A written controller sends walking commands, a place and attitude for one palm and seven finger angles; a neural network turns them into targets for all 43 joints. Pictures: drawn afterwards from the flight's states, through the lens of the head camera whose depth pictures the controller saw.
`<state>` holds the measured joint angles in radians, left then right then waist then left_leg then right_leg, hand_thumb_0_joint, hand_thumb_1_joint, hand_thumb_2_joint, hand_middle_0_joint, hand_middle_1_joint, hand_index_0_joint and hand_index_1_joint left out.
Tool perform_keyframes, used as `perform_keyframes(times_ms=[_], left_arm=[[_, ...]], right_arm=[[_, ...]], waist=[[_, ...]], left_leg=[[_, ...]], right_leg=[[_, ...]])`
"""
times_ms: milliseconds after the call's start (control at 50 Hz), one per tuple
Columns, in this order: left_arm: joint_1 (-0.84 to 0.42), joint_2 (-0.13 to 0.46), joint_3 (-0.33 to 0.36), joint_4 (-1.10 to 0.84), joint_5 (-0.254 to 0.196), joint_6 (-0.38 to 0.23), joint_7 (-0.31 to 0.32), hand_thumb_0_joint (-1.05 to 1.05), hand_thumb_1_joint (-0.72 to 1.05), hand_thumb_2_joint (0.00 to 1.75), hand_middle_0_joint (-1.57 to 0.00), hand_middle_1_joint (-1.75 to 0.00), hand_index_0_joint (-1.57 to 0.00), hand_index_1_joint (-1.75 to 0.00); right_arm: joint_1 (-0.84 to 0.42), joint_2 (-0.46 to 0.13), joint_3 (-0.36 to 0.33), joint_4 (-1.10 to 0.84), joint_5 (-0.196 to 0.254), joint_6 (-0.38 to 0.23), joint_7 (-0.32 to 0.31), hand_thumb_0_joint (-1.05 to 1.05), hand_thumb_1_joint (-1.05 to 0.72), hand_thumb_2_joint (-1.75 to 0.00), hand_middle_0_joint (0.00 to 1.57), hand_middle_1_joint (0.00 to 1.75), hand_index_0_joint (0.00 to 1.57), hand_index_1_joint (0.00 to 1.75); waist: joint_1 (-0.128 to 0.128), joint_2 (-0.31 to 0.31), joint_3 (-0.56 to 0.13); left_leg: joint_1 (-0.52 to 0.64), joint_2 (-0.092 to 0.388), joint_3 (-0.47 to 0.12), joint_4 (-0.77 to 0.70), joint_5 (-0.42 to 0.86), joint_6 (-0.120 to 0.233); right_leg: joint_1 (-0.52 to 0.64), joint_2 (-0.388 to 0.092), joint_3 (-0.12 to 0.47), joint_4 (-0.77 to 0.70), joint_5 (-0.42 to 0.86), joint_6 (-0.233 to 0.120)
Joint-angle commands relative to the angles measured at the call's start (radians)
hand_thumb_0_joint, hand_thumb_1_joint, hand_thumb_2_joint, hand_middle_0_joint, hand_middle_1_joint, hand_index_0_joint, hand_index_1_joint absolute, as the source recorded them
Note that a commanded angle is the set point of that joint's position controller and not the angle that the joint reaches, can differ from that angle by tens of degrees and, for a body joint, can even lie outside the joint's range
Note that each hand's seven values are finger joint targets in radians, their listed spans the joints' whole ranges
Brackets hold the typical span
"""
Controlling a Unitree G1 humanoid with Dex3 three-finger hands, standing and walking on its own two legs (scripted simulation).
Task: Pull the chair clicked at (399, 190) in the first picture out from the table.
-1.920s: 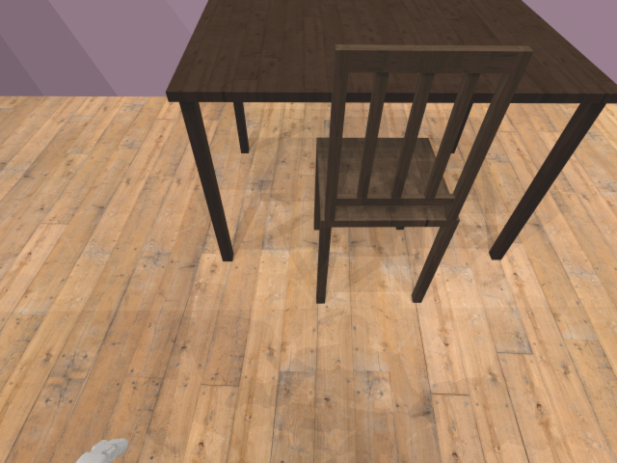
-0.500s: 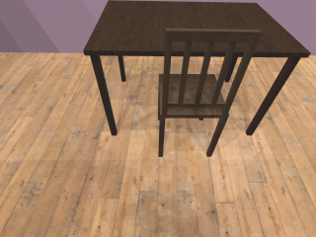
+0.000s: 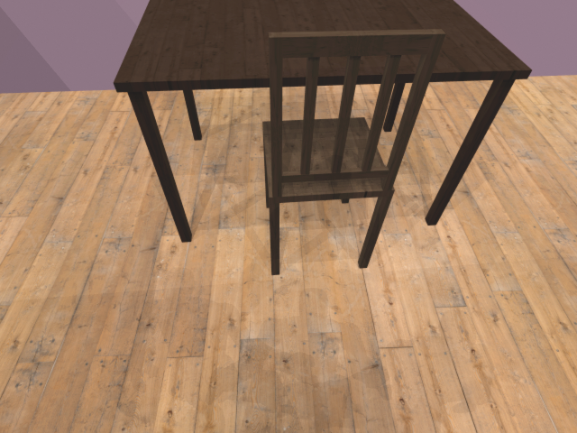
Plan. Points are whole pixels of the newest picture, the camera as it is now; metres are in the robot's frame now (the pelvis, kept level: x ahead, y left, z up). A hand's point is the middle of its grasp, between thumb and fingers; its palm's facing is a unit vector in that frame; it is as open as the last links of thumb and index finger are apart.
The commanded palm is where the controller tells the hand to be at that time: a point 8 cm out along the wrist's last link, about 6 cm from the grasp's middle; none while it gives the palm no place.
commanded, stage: walk to a spot facing it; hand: left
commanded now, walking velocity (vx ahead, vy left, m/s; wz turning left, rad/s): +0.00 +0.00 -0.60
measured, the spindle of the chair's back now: (343, 120) +0.84 -0.08 -0.05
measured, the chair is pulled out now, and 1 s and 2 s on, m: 0.00 0.00 0.00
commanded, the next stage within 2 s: none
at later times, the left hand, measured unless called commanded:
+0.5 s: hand out of the picture +0.06 +0.15 -0.15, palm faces -0.17 -0.95 -0.27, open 7.3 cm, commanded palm none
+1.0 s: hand (166, 420) +0.16 +0.21 -0.16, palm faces -0.46 -0.86 -0.23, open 7.3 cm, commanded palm none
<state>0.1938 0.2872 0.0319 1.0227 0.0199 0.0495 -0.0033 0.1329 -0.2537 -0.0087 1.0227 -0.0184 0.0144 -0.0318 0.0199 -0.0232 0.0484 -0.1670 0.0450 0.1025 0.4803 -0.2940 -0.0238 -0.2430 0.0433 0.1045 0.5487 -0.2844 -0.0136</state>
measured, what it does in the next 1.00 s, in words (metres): steps on the spot, turning right: left foot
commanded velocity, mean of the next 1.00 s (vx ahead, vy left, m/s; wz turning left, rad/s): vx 0.00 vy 0.00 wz -0.60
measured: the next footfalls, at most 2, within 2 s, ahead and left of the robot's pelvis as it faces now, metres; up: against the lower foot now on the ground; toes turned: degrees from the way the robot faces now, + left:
left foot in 0.80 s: +0.07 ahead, +0.12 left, +0.00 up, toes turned -28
right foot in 1.28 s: -0.09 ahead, -0.09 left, +0.00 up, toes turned -51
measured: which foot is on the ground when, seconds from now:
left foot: down 0.00-0.16, up 0.18-0.78, down 0.80-1.00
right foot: down 0.00-0.80, up 0.82-1.00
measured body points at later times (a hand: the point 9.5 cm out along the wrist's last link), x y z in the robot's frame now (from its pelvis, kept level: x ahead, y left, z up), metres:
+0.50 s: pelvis -0.01 -0.04 +0.01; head +0.02 -0.08 +0.45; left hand +0.07 +0.20 -0.13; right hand +0.03 -0.32 -0.14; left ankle +0.01 +0.14 -0.65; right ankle -0.01 -0.10 -0.74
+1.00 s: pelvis -0.01 +0.04 +0.01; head +0.03 +0.06 +0.46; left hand +0.19 +0.25 -0.15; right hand -0.07 -0.22 -0.11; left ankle +0.04 +0.14 -0.74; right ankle -0.09 -0.08 -0.64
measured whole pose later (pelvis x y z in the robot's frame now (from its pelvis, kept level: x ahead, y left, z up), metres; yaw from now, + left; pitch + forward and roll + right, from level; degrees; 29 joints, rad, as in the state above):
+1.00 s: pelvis -0.01 +0.04 +0.01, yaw -34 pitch +0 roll -1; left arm 0.25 0.31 0.11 0.92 0.03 0.07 -0.04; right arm 0.22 -0.19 -0.01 0.89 -0.03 0.02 -0.04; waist 0.04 -0.06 0.03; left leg -0.17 0.04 0.09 0.44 -0.26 0.02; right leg -0.53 0.02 0.05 1.17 -0.35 0.08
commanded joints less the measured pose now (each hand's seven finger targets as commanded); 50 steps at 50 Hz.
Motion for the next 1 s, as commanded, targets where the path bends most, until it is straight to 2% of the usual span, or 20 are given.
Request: perform_keyframes(times_ms=[0,60,100,120,140,160,180,220,280,420,560,660,720,740,780,800,820,860,900,980], left_arm=[[0.000,0.099,0.038,-0.111,-0.002,0.000,-0.002,0.00,0.90,0.90,-0.20,-0.30,-0.20,-0.30],[0.017,0.076,0.049,-0.139,-0.002,0.005,-0.012,0.00,0.90,0.90,-0.20,-0.30,-0.20,-0.30],[0.121,0.058,0.055,-0.120,0.000,-0.005,-0.017,0.00,0.90,0.90,-0.20,-0.30,-0.20,-0.30],[0.181,0.089,0.065,-0.101,0.005,-0.017,-0.015,0.00,0.90,0.90,-0.20,-0.30,-0.20,-0.30],[0.205,0.202,0.084,-0.103,0.019,-0.036,0.003,0.00,0.90,0.90,-0.20,-0.30,-0.20,-0.30],[0.209,0.237,0.084,-0.117,0.000,-0.035,0.017,0.00,0.90,0.90,-0.20,-0.30,-0.20,-0.30],[0.178,0.210,0.086,-0.126,-0.002,-0.031,0.024,0.00,0.90,0.90,-0.20,-0.30,-0.20,-0.30],[0.087,0.146,0.076,-0.146,-0.004,-0.034,0.022,0.00,0.90,0.90,-0.20,-0.30,-0.20,-0.30],[0.093,0.116,0.071,-0.151,-0.008,-0.048,0.021,0.00,0.90,0.90,-0.20,-0.30,-0.20,-0.30],[0.163,0.104,0.080,-0.136,-0.008,-0.044,0.017,0.00,0.90,0.90,-0.20,-0.30,-0.20,-0.30],[0.162,0.118,0.087,-0.145,0.003,-0.036,0.019,0.00,0.90,0.90,-0.20,-0.30,-0.20,-0.30],[0.102,0.147,0.094,-0.173,0.008,-0.024,0.017,0.00,0.90,0.90,-0.20,-0.30,-0.20,-0.30],[0.036,0.154,0.096,-0.191,0.002,-0.017,0.015,0.00,0.90,0.90,-0.20,-0.30,-0.20,-0.30],[0.026,0.136,0.092,-0.200,-0.003,-0.016,0.012,0.00,0.90,0.90,-0.20,-0.30,-0.20,-0.30],[0.048,0.050,0.080,-0.222,-0.009,-0.013,-0.004,0.00,0.90,0.90,-0.20,-0.30,-0.20,-0.30],[0.032,0.093,0.093,-0.218,0.007,-0.012,-0.007,0.00,0.90,0.90,-0.20,-0.30,-0.20,-0.30],[0.081,0.105,0.106,-0.206,0.014,-0.011,-0.017,0.00,0.90,0.90,-0.20,-0.30,-0.20,-0.30],[0.110,0.089,0.102,-0.156,0.016,0.002,-0.028,0.00,0.90,0.90,-0.20,-0.30,-0.20,-0.30],[0.102,0.060,0.090,-0.160,0.010,0.008,-0.034,0.00,0.90,0.90,-0.20,-0.30,-0.20,-0.30],[0.003,0.035,0.074,-0.180,0.002,0.008,-0.037,0.00,0.90,0.90,-0.20,-0.30,-0.20,-0.30]], right_arm=[[0.026,-0.209,-0.069,-0.083,-0.001,-0.013,-0.010,0.00,-0.90,-0.90,0.20,0.30,0.20,0.30],[-0.007,-0.197,-0.076,-0.117,-0.004,-0.019,-0.009,0.00,-0.90,-0.90,0.20,0.30,0.20,0.30],[-0.053,-0.193,-0.082,-0.128,-0.007,-0.012,-0.005,0.00,-0.90,-0.90,0.20,0.30,0.20,0.30],[-0.047,-0.173,-0.080,-0.130,-0.001,-0.005,-0.001,0.00,-0.90,-0.90,0.20,0.30,0.20,0.30],[-0.007,-0.084,-0.065,-0.158,0.005,0.002,0.004,0.00,-0.90,-0.90,0.20,0.30,0.20,0.30],[-0.017,-0.080,-0.060,-0.185,0.006,0.010,0.002,0.00,-0.90,-0.90,0.20,0.30,0.20,0.30],[-0.012,-0.090,-0.069,-0.178,0.008,0.012,0.001,0.00,-0.90,-0.90,0.20,0.30,0.20,0.30],[-0.049,-0.096,-0.070,-0.159,0.005,0.006,0.005,0.00,-0.90,-0.90,0.20,0.30,0.20,0.30],[0.000,-0.071,-0.069,-0.135,-0.001,0.008,0.007,0.00,-0.90,-0.90,0.20,0.30,0.20,0.30],[-0.032,-0.070,-0.071,-0.157,-0.001,0.013,-0.005,0.00,-0.90,-0.90,0.20,0.30,0.20,0.30],[-0.083,-0.070,-0.066,-0.200,0.004,0.007,-0.006,0.00,-0.90,-0.90,0.20,0.30,0.20,0.30],[-0.052,-0.067,-0.068,-0.218,0.016,0.000,-0.006,0.00,-0.90,-0.90,0.20,0.30,0.20,0.30],[0.069,-0.073,-0.070,-0.196,0.021,-0.012,-0.012,0.00,-0.90,-0.90,0.20,0.30,0.20,0.30],[0.115,-0.093,-0.073,-0.183,0.020,-0.020,-0.018,0.00,-0.90,-0.90,0.20,0.30,0.20,0.30],[0.113,-0.231,-0.094,-0.207,0.004,-0.026,-0.020,0.00,-0.90,-0.90,0.20,0.30,0.20,0.30],[0.071,-0.229,-0.085,-0.227,0.002,-0.021,-0.020,0.00,-0.90,-0.90,0.20,0.30,0.20,0.30],[0.004,-0.178,-0.069,-0.255,-0.005,-0.023,-0.017,0.00,-0.90,-0.90,0.20,0.30,0.20,0.30],[-0.057,-0.117,-0.046,-0.253,-0.003,-0.029,-0.018,0.00,-0.90,-0.90,0.20,0.30,0.20,0.30],[-0.019,-0.113,-0.048,-0.242,-0.006,-0.030,-0.017,0.00,-0.90,-0.90,0.20,0.30,0.20,0.30],[0.138,-0.123,-0.057,-0.188,-0.005,-0.032,-0.017,0.00,-0.90,-0.90,0.20,0.30,0.20,0.30]], waist=[[-0.021,0.217,-0.024],[0.000,0.205,-0.034],[0.055,0.154,-0.058],[0.082,0.026,-0.069],[0.073,-0.341,-0.058],[0.062,-0.323,-0.066],[0.042,-0.204,-0.056],[0.015,-0.106,0.010],[-0.005,-0.020,-0.061],[0.023,-0.074,-0.118],[0.038,-0.108,-0.103],[0.023,-0.140,-0.088],[-0.031,-0.145,-0.120],[-0.050,-0.108,-0.135],[-0.044,0.312,-0.106],[-0.036,0.220,-0.045],[0.014,0.148,-0.033],[0.042,0.185,-0.014],[0.030,0.193,-0.005],[-0.036,0.177,-0.005]], left_leg=[[0.027,0.298,-0.179,-0.148,0.274,0.143],[-0.023,0.353,-0.145,-0.127,0.373,0.189],[-0.061,0.294,-0.038,0.034,0.322,0.115],[-0.136,0.209,0.034,0.230,0.185,0.045],[-0.363,0.035,0.075,0.510,-0.245,-0.030],[-0.382,0.002,-0.065,0.645,-0.331,-0.034],[-0.385,0.033,-0.123,0.691,-0.277,-0.018],[-0.410,0.049,-0.145,0.718,-0.148,-0.023],[-0.390,0.039,-0.136,0.674,-0.058,-0.039],[-0.440,0.021,-0.148,0.622,-0.037,-0.060],[-0.359,-0.007,-0.148,0.451,-0.108,-0.054],[-0.210,-0.044,-0.152,0.264,-0.135,-0.026],[-0.024,-0.070,-0.137,0.024,-0.019,-0.005],[0.124,-0.040,-0.152,-0.086,0.041,0.010],[0.201,0.367,-0.563,-0.280,-0.010,0.123],[0.034,0.444,-0.580,-0.285,0.006,0.192],[-0.076,0.386,-0.487,-0.295,-0.020,0.205],[-0.135,0.244,-0.284,-0.252,0.108,0.142],[-0.066,0.204,-0.175,-0.216,0.216,0.140],[0.067,0.237,-0.150,-0.183,0.358,0.162]], right_leg=[[-0.159,-0.026,-0.059,0.271,-0.082,0.018],[-0.122,-0.090,-0.072,0.348,-0.240,0.023],[0.011,-0.085,-0.114,0.145,-0.088,0.020],[0.107,-0.098,-0.087,-0.048,0.108,0.019],[0.167,-0.322,0.322,-0.236,0.354,-0.046],[0.090,-0.424,0.481,-0.278,0.500,-0.145],[0.081,-0.407,0.385,-0.267,0.343,-0.202],[0.011,-0.316,0.365,-0.266,0.240,-0.183],[0.086,-0.255,0.269,-0.223,0.386,-0.149],[0.196,-0.220,0.288,-0.200,0.444,-0.124],[0.143,-0.221,0.391,-0.196,0.430,-0.179],[0.029,-0.200,0.452,-0.205,0.365,-0.166],[-0.042,-0.144,0.437,-0.162,0.320,-0.104],[-0.141,-0.089,0.395,-0.105,0.238,-0.060],[-0.420,0.102,0.081,0.275,-0.266,0.045],[-0.398,0.017,0.036,0.469,-0.263,0.068],[-0.338,-0.012,0.015,0.587,-0.181,0.081],[-0.307,-0.020,-0.014,0.693,-0.085,0.082],[-0.338,-0.031,-0.045,0.699,-0.061,0.091],[-0.372,-0.063,-0.085,0.577,-0.082,0.102]])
